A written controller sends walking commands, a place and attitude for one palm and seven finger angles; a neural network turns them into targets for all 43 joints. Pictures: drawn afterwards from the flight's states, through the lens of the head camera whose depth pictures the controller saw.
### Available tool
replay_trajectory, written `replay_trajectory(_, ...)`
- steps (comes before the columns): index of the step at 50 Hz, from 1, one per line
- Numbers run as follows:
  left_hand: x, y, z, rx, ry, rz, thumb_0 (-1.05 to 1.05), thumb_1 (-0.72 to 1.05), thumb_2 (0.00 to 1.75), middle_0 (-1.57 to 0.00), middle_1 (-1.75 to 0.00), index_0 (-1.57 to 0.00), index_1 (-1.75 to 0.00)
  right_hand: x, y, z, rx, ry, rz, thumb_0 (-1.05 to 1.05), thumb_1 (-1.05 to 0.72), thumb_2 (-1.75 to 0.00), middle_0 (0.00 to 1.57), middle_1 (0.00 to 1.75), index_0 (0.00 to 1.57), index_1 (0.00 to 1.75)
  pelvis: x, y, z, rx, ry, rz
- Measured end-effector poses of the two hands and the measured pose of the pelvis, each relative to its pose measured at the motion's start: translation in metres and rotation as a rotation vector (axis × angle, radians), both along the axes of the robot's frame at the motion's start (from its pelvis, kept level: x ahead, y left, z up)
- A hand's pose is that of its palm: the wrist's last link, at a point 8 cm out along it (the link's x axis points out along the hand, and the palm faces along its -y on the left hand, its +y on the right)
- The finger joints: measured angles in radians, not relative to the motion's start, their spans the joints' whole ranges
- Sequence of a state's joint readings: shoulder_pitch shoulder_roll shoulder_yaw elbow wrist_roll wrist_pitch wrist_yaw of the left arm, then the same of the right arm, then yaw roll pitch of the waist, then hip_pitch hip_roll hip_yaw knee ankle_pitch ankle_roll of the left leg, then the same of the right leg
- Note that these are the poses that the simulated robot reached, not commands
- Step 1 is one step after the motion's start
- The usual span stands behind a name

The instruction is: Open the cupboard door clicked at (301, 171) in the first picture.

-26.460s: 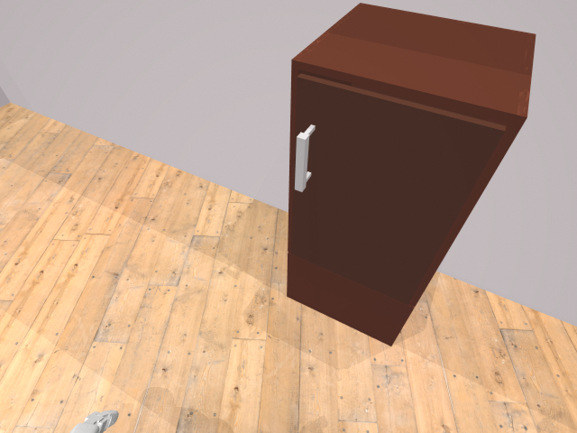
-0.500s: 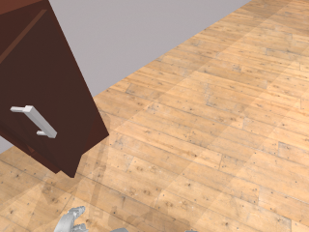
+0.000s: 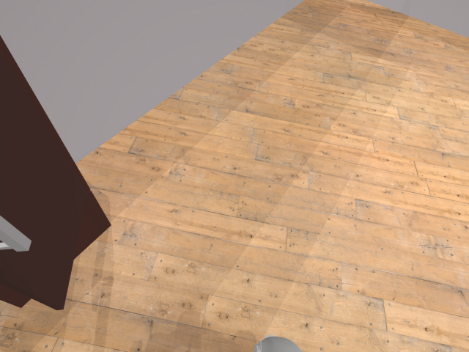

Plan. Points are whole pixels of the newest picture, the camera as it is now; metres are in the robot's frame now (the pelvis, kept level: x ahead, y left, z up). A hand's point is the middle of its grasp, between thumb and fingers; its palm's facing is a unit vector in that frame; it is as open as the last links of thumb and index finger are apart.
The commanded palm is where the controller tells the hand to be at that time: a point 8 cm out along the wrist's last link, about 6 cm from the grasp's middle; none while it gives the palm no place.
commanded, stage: walk to a spot facing it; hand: left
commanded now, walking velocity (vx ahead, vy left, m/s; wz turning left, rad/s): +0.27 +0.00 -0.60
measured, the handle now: out of the picture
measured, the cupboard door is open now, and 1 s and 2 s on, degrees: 42 42 42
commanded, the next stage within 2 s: turn to face it in 1.74 s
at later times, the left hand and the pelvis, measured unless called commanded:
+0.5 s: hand (191, 300) +0.22 +0.10 -0.16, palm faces -0.28 -0.94 -0.22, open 7.4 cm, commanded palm none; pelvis +0.10 -0.07 +0.00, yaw -18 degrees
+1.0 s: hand (226, 203) +0.46 +0.05 -0.16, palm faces -0.44 -0.88 -0.17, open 7.4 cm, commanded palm none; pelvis +0.31 -0.09 +0.01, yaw -30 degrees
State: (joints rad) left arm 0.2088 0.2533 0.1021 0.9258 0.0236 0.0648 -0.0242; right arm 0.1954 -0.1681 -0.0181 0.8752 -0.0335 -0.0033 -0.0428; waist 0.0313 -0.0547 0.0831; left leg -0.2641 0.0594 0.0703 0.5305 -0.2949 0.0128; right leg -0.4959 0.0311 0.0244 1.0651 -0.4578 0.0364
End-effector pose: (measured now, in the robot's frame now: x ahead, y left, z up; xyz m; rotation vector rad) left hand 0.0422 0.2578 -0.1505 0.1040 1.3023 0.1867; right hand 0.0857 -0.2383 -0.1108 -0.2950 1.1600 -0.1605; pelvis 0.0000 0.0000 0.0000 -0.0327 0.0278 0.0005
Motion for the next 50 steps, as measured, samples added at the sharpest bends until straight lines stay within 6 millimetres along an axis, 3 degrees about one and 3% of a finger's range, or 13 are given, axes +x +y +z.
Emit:
replay_trajectory(4,0.024,-0.001,0.008,-0.006,-0.010,-0.069,0.01,0.91,0.90,-0.19,-0.30,-0.20,-0.29,-0.027,-0.002,0.002,0.013,0.036,-0.073,0.01,-0.91,-0.90,0.21,0.30,0.20,0.30,0.007,0.000,0.006,-0.009,-0.003,-0.061)
replay_trajectory(8,0.064,-0.015,0.015,-0.006,-0.028,-0.170,0.01,0.91,0.90,-0.19,-0.30,-0.19,-0.29,-0.062,-0.011,-0.005,0.037,0.075,-0.178,0.01,-0.91,-0.90,0.21,0.30,0.21,0.30,0.017,-0.005,0.005,0.000,-0.006,-0.127)
replay_trajectory(14,0.150,-0.063,0.022,0.021,-0.125,-0.339,0.01,0.91,0.90,-0.19,-0.30,-0.19,-0.29,-0.119,-0.033,-0.030,0.083,0.192,-0.339,0.01,-0.91,-0.90,0.21,0.30,0.20,0.30,0.039,-0.030,-0.007,0.028,-0.009,-0.214)
replay_trajectory(17,0.184,-0.086,0.022,0.041,-0.219,-0.372,0.01,0.91,0.90,-0.19,-0.30,-0.20,-0.29,-0.133,-0.048,-0.045,0.105,0.267,-0.383,0.01,-0.91,-0.90,0.21,0.30,0.20,0.30,0.050,-0.046,-0.018,0.030,-0.018,-0.237)
replay_trajectory(19,0.191,-0.096,0.026,0.046,-0.234,-0.367,0.00,0.91,0.90,-0.19,-0.30,-0.20,-0.30,-0.124,-0.057,-0.043,0.109,0.279,-0.399,0.01,-0.91,-0.90,0.21,0.30,0.20,0.30,0.059,-0.052,-0.015,0.028,-0.028,-0.251)
replay_trajectory(21,0.192,-0.103,0.029,0.049,-0.206,-0.367,0.00,0.91,0.90,-0.19,-0.30,-0.20,-0.30,-0.102,-0.066,-0.037,0.106,0.241,-0.410,0.01,-0.91,-0.90,0.20,0.30,0.20,0.30,0.070,-0.059,-0.008,0.031,-0.030,-0.272)
replay_trajectory(26,0.187,-0.115,0.024,0.022,-0.079,-0.390,0.00,0.91,0.90,-0.20,-0.30,-0.20,-0.30,-0.027,-0.087,-0.018,0.091,0.078,-0.418,0.01,-0.91,-0.90,0.20,0.30,0.20,0.30,0.103,-0.070,0.004,0.036,-0.021,-0.319)
replay_trajectory(31,0.190,-0.118,0.011,-0.016,0.028,-0.372,0.00,0.90,0.90,-0.20,-0.30,-0.20,-0.30,0.053,-0.096,-0.009,0.074,-0.027,-0.392,0.01,-0.91,-0.90,0.20,0.30,0.20,0.30,0.146,-0.074,0.003,0.019,-0.017,-0.347)
replay_trajectory(35,0.206,-0.112,-0.004,-0.033,0.101,-0.341,0.00,0.90,0.90,-0.20,-0.30,-0.20,-0.30,0.120,-0.098,-0.008,0.053,-0.084,-0.359,0.01,-0.91,-0.90,0.20,0.30,0.20,0.30,0.191,-0.072,-0.005,0.006,-0.019,-0.365)
replay_trajectory(38,0.231,-0.104,-0.020,-0.035,0.151,-0.345,0.01,0.90,0.90,-0.20,-0.30,-0.20,-0.30,0.159,-0.097,-0.013,0.020,-0.138,-0.355,0.01,-0.91,-0.90,0.20,0.30,0.20,0.30,0.225,-0.069,-0.018,0.001,-0.022,-0.397)
replay_trajectory(40,0.257,-0.103,-0.021,-0.026,0.158,-0.379,0.01,0.91,0.90,-0.20,-0.30,-0.20,-0.30,0.168,-0.093,-0.010,0.016,-0.145,-0.376,0.01,-0.91,-0.90,0.21,0.30,0.20,0.30,0.241,-0.070,-0.017,0.007,-0.032,-0.426)
replay_trajectory(43,0.310,-0.111,-0.012,-0.019,0.108,-0.431,0.01,0.91,0.90,-0.20,-0.30,-0.20,-0.30,0.165,-0.083,-0.007,0.032,-0.106,-0.432,0.00,-0.91,-0.90,0.21,0.30,0.20,0.30,0.264,-0.074,-0.007,0.009,-0.034,-0.454)
replay_trajectory(50,0.435,-0.161,0.015,-0.020,-0.062,-0.550,0.01,0.91,0.90,-0.19,-0.30,-0.19,-0.29,0.119,-0.066,-0.008,0.081,0.084,-0.611,0.00,-0.94,-0.90,0.21,0.30,0.20,0.30,0.312,-0.093,0.007,0.019,-0.030,-0.520)
